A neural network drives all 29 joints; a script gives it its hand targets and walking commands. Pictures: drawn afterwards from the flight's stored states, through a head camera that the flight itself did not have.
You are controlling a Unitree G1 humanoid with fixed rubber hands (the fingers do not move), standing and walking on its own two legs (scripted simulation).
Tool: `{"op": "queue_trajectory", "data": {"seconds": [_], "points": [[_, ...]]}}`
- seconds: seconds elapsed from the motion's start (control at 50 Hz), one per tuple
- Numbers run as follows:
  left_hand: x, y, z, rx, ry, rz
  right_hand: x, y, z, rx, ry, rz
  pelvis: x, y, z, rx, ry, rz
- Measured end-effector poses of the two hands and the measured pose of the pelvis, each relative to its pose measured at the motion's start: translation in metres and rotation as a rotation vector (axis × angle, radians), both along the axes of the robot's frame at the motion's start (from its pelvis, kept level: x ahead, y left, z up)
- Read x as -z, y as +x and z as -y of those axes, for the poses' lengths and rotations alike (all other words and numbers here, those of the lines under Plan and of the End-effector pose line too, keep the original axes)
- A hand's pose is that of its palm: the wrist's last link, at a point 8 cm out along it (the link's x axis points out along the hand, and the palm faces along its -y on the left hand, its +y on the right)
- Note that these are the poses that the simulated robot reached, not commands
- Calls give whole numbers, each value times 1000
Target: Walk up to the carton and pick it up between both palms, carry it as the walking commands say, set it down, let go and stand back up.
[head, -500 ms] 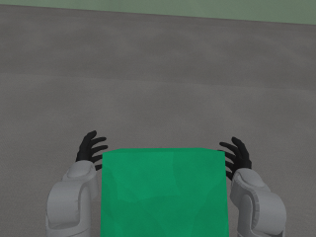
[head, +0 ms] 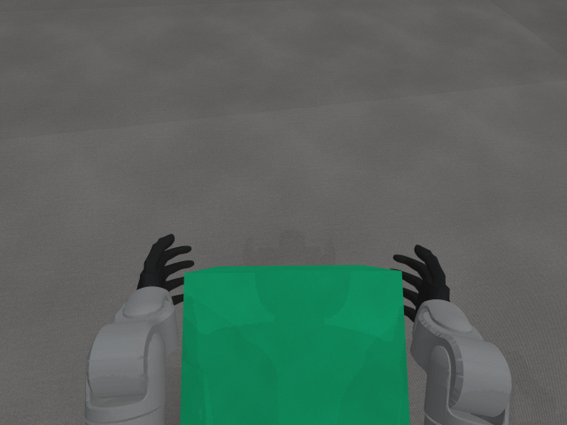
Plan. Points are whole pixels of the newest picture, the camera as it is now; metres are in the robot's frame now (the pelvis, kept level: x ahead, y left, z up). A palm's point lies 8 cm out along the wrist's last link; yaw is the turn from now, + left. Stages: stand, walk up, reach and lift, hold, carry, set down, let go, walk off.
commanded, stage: carry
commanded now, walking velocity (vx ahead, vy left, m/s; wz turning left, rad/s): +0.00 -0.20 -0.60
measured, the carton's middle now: (291, 338) +0.26 -0.01 -0.04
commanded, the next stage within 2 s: none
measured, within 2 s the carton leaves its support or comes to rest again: neither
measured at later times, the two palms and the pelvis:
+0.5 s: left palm (289, 311) +0.25 +0.01 +0.07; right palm out of the picture +0.17 -0.31 +0.07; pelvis -0.04 -0.09 +0.00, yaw -14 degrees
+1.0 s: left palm (308, 367) +0.19 -0.01 +0.10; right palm out of the picture +0.09 -0.33 +0.09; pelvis -0.10 -0.09 +0.01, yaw -17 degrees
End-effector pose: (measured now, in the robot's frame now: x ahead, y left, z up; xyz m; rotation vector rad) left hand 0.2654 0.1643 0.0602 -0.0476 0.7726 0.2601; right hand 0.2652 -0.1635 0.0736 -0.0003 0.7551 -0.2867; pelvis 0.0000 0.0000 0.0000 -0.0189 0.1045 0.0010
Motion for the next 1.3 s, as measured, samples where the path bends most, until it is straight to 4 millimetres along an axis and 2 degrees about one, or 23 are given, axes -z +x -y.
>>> {"op": "queue_trajectory", "data": {"seconds": [0.1, 0.2, 0.26, 0.32, 0.38, 0.44, 0.6, 0.76, 0.88, 1.0, 1.08, 1.18, 1.3], "points": [[-19, 4, 26, 36, 2, 49, -15, -11, 26, 37, 10, 43, -5, -1, 16, 43, -6, -1], [-31, 12, 72, 83, 22, 112, -19, -19, 71, 85, 25, 100, 1, -2, 46, 98, 5, -4], [-26, 13, 105, 121, 32, 128, -9, -30, 102, 126, 31, 116, 13, -5, 68, 136, 3, 36], [-18, 8, 131, 175, 36, 83, -1, -51, 125, 179, 39, 73, 11, -12, 79, 186, 7, 53], [-14, 2, 149, 216, 41, 47, 5, -70, 141, 218, 45, 35, 8, -21, 86, 225, 6, 52], [-11, -4, 158, 239, 35, 34, 6, -84, 149, 241, 39, 22, 6, -31, 89, 247, -2, 46], [-18, -29, 152, 246, 13, 53, -9, -112, 141, 248, 17, 39, -1, -58, 81, 256, -2, 25], [-44, -50, 152, 249, 10, 131, -32, -133, 142, 247, 19, 115, -4, -71, 82, 264, 0, 52], [-46, -65, 170, 255, 51, 124, -22, -149, 159, 254, 50, 105, 1, -82, 96, 278, 20, 59], [-42, -79, 177, 288, 68, 65, -16, -172, 163, 290, 65, 45, -7, -99, 94, 303, 34, 56], [-39, -86, 170, 300, 56, 58, -18, -183, 155, 301, 53, 38, -10, -110, 85, 307, 27, 47], [-36, -95, 150, 303, 28, 74, -24, -193, 135, 304, 23, 54, -7, -122, 66, 305, 6, 42], [-43, -108, 132, 291, 16, 93, -33, -203, 117, 294, 12, 72, -9, -129, 52, 305, -8, 56]]}}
